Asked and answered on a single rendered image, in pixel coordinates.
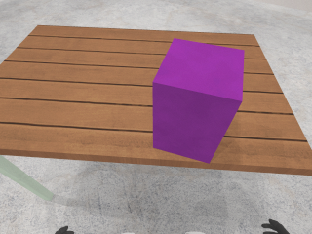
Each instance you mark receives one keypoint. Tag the carton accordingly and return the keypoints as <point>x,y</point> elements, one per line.
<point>195,95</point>

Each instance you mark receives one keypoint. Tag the table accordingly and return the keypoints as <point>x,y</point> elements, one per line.
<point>86,93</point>

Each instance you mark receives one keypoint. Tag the robot right hand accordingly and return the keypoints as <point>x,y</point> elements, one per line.
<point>276,226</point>

